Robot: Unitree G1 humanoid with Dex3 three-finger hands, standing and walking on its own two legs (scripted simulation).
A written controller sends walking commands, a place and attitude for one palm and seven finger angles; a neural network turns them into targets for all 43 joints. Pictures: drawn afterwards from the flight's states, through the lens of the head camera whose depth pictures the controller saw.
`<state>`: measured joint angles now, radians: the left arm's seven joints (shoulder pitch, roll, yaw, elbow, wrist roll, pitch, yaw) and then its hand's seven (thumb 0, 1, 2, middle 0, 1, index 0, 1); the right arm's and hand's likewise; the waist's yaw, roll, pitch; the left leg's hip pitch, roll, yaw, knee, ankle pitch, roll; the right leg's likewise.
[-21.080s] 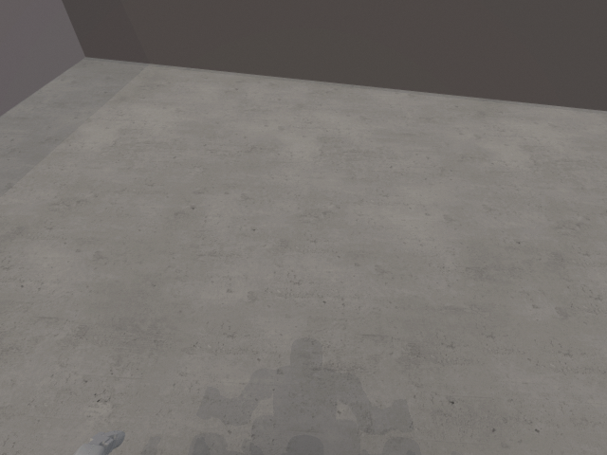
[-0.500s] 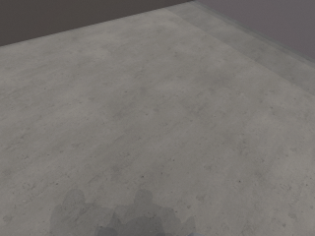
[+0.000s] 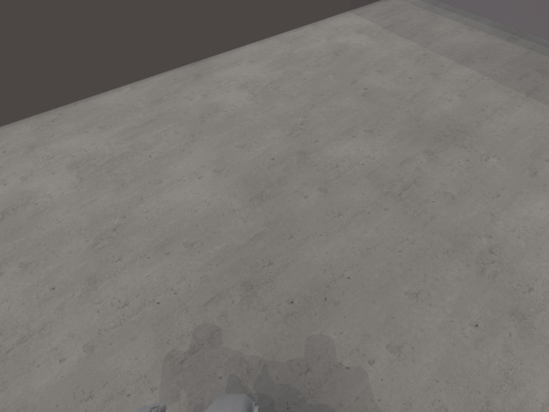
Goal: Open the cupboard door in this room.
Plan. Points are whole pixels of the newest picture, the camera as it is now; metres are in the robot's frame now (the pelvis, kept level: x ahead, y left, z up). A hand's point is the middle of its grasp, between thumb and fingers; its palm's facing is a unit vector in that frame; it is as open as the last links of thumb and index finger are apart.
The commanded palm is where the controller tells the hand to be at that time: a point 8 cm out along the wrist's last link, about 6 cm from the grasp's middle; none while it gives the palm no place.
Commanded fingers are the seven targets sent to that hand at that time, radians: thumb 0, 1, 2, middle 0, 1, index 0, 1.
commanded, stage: turn or walk to find it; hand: left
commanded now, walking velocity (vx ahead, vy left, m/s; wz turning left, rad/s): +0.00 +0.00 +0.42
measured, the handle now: out of the picture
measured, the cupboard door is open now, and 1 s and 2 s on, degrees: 0 0 0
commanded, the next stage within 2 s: none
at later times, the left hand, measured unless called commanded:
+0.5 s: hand out of the picture -0.03 +0.27 -0.17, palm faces +0.27 -0.93 -0.25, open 7.4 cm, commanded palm none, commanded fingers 0.00 0.90 0.90 -0.20 -0.30 -0.20 -0.30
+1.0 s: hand out of the picture -0.06 +0.17 -0.14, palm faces +0.46 -0.84 -0.28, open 7.4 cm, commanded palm none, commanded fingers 0.00 0.90 0.90 -0.20 -0.30 -0.20 -0.30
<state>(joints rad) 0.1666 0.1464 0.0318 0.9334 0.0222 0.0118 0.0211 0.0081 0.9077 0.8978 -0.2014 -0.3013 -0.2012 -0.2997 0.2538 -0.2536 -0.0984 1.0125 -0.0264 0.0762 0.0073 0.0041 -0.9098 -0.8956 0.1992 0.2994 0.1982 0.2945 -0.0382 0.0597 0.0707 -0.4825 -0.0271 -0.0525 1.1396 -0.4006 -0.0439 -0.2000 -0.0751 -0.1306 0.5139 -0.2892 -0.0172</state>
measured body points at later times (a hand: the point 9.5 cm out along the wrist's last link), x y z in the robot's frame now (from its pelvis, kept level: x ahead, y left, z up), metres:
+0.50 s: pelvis -0.03 +0.05 +0.00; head +0.00 +0.07 +0.45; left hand -0.04 +0.32 -0.15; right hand +0.12 -0.17 -0.13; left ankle -0.04 +0.15 -0.74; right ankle -0.02 -0.10 -0.67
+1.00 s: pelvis -0.04 -0.03 +0.00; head -0.01 -0.06 +0.45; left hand -0.08 +0.22 -0.12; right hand +0.09 -0.26 -0.17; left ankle -0.15 +0.12 -0.63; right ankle +0.00 -0.09 -0.74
